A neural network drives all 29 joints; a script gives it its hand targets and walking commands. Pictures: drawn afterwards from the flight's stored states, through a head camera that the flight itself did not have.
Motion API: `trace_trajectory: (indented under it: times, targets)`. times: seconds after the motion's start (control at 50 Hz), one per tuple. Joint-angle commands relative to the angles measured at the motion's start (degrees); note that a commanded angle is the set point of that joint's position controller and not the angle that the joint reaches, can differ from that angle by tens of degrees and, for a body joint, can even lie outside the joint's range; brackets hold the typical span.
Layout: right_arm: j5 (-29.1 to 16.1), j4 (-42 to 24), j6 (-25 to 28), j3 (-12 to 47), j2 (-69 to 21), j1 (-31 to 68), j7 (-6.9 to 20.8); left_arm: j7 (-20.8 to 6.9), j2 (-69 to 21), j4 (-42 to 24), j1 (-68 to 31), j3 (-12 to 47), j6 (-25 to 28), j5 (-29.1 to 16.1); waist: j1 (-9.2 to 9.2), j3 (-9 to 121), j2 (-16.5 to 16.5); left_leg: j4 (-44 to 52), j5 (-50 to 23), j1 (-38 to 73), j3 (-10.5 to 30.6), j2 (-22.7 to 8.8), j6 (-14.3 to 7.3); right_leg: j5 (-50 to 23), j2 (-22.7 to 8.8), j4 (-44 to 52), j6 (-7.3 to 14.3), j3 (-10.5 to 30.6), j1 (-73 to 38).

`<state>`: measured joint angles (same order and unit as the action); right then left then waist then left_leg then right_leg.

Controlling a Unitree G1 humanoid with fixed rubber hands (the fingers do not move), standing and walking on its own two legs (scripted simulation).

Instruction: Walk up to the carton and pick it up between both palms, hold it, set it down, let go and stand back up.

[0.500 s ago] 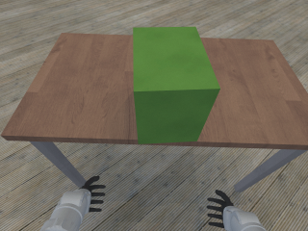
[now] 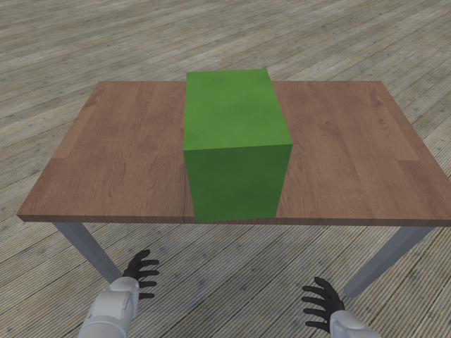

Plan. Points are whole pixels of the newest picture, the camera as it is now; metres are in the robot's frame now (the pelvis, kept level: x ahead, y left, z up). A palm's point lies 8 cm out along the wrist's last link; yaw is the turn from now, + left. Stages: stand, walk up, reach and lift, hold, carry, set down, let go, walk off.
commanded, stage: reach and lift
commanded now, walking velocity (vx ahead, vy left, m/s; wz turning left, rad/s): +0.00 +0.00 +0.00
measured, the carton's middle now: (231, 145) +0.53 +0.01 +0.03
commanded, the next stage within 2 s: none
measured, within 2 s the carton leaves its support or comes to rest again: neither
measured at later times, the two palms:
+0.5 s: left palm (118, 327) +0.17 +0.20 -0.04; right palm out of the picture +0.15 -0.19 -0.05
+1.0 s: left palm (131, 265) +0.26 +0.20 -0.01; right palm (359, 278) +0.24 -0.21 -0.01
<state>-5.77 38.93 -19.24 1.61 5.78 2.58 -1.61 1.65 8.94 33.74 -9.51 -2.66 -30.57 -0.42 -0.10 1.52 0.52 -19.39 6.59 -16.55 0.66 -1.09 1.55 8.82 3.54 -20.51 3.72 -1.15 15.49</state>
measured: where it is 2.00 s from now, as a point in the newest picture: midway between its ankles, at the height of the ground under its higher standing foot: outside the picture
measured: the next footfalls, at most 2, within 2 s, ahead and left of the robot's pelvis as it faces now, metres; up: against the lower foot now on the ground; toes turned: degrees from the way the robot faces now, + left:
none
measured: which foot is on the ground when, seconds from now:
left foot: down 0.00-1.00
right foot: down 0.00-1.00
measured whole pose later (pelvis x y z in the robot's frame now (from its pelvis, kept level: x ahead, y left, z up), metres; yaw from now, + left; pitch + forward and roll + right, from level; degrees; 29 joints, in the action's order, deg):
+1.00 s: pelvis +0.04 +0.02 +0.00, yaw -3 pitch +1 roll +0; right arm -10.9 21.8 3.0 -1.1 14.5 -10.6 4.8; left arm 9.1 4.5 10.8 9.6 4.0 -9.0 -1.9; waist 3.0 1.2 1.8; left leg -16.7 10.2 -7.1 -3.7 -0.5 0.1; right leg 10.9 2.6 -17.4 1.7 2.7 6.9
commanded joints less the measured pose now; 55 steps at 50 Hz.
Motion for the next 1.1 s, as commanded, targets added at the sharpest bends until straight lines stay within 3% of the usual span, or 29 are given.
trace_trajectory:
  times: [0.0,0.06,0.1,0.16,0.2,0.26,0.3,0.32,0.34,0.36,0.4,0.42,0.48,0.5,0.62,0.72,0.78,0.94,1.08]
  targets:
    - [1.60,-10.85,4.96,-0.46,8.17,-6.44,-4.34,-2.62,2.93,-6.80,11.49,-1.65,1.77,2.15,0.38,11.60,1.21,3.27,-16.01,13.20,0.13,2.21,-0.63,-17.85,-3.40,6.35,-3.48,4.81,-11.86]
    - [2.07,-14.61,7.07,1.21,7.03,-13.06,-6.71,-3.89,1.00,-11.10,15.78,0.28,4.70,1.55,-0.95,6.69,4.60,5.04,-15.32,13.12,0.34,1.81,-0.99,-16.60,-3.00,7.85,-3.28,5.20,-10.56]
    - [2.34,-18.10,7.38,2.36,5.26,-13.58,-6.87,-4.08,0.24,-12.41,17.03,1.87,6.73,0.28,-0.11,2.25,7.45,6.74,-8.52,10.12,-0.12,0.67,-1.88,-9.51,-2.80,8.72,-3.71,5.10,-7.78]
    - [2.83,-24.33,7.10,0.74,5.40,-12.04,-4.89,-1.92,0.36,-15.46,13.83,2.56,8.96,-0.85,1.71,-3.89,6.53,7.76,5.22,3.64,-2.18,0.10,-3.04,4.64,-3.02,7.75,-3.44,4.40,-1.98]
    - [2.29,-27.25,7.76,-0.73,5.34,-10.71,-3.09,0.58,0.98,-20.95,10.22,3.57,10.45,-1.84,1.59,-2.04,5.40,6.90,11.65,0.95,-2.91,0.06,-3.92,11.15,-3.45,5.32,-3.16,3.99,-0.61]
    - [1.48,-28.03,9.05,-2.61,4.82,-12.78,-0.03,4.29,0.74,-26.66,9.27,3.98,12.13,-1.92,2.45,0.73,-0.14,6.33,15.98,0.37,-3.75,0.16,-4.06,14.64,-3.86,2.97,-2.54,3.58,-0.05]
    - [0.16,-26.74,9.72,-3.82,6.09,-14.69,1.75,6.15,-0.25,-28.02,12.94,5.00,12.21,-1.56,3.77,3.40,-7.74,8.45,19.71,-3.71,-2.33,-1.37,-3.73,11.45,-2.78,0.27,-2.12,3.34,-6.18]
    - [0.45,-25.81,9.69,-4.40,6.72,-16.79,2.56,6.83,-1.07,-28.58,15.07,5.15,11.76,-0.96,3.67,3.66,-9.86,8.88,19.55,-5.38,-2.63,-1.27,-3.32,10.73,-2.57,0.43,-1.86,3.49,-9.20]
    - [1.24,-20.85,10.78,-7.07,4.88,-18.56,3.55,5.53,4.04,-25.72,18.91,2.50,9.37,0.14,2.02,2.19,-5.28,8.35,15.15,-2.23,-6.72,-0.76,-2.11,10.18,-4.50,1.66,-1.77,5.41,-14.20]
    - [0.90,-22.27,10.75,-6.07,4.61,-14.96,3.50,4.94,4.08,-26.64,17.35,3.00,7.76,-0.78,3.04,3.59,-1.09,5.77,12.67,4.94,-5.99,-0.40,-1.15,12.06,-5.40,4.26,-2.57,5.13,-7.29]
    - [-0.63,-27.74,10.01,-1.99,3.93,-12.75,2.07,4.36,2.90,-28.99,15.41,2.54,5.08,-1.54,4.80,1.75,7.01,-1.97,9.49,16.54,-5.05,2.32,-0.44,20.85,-10.14,9.83,-2.36,8.01,8.92]
    - [-0.89,-28.92,9.21,-0.95,4.16,-11.14,1.21,4.39,2.12,-29.55,13.69,2.98,4.03,-2.28,5.21,0.68,7.10,-3.17,8.86,19.75,-4.46,2.33,-0.42,21.42,-10.65,10.88,-2.33,8.49,13.44]
    - [-0.16,-28.76,7.73,-5.81,7.50,-5.74,2.62,5.99,1.88,-31.77,10.33,4.98,2.57,-3.99,4.21,-0.04,-2.71,5.96,19.59,2.11,-4.72,-1.29,-0.84,12.20,-3.01,3.96,-4.17,3.75,-4.77]
    - [0.37,-27.45,7.93,-7.17,8.69,-4.89,3.52,6.25,1.59,-31.00,9.94,4.80,2.96,-3.81,3.52,0.48,-2.93,6.77,21.33,-0.35,-4.38,-1.64,-0.95,10.72,-2.33,2.65,-3.89,3.21,-7.99]
    - [1.94,-22.38,9.90,-7.22,7.78,-4.42,4.97,5.90,0.53,-25.94,8.82,5.39,6.28,-5.67,2.45,1.05,2.56,4.79,13.68,6.30,-3.80,-0.98,0.13,10.59,-3.85,4.70,-4.37,3.85,-2.83]
    - [1.37,-21.37,12.94,-7.26,9.64,-4.24,6.03,6.57,0.32,-25.28,9.27,5.62,11.81,-5.16,2.46,-0.18,2.60,3.89,9.48,11.09,-3.31,-0.54,0.40,10.67,-3.87,6.33,-4.47,3.81,2.11]
    - [-0.10,-21.89,16.19,-7.54,11.84,-5.22,6.63,7.44,-0.50,-27.19,10.10,6.44,16.00,-4.30,2.70,1.59,0.85,3.84,3.95,12.91,-2.63,-0.60,0.48,2.97,-2.99,5.57,-3.96,3.65,0.27]
    - [-6.51,-24.47,25.22,-3.83,15.12,-9.00,6.28,7.44,-3.58,-30.90,14.84,5.94,24.28,-0.61,3.54,8.63,1.10,1.67,-15.55,18.53,-2.06,1.39,1.74,-19.01,-0.65,4.69,-3.98,4.13,-8.02]
    - [-9.74,-26.61,28.14,-2.44,16.86,-10.91,5.19,6.86,-5.54,-33.95,16.70,4.79,25.90,1.19,2.54,6.93,1.72,2.38,-20.16,20.71,-1.72,2.09,2.55,-26.80,-0.42,5.50,-4.44,4.53,-11.67]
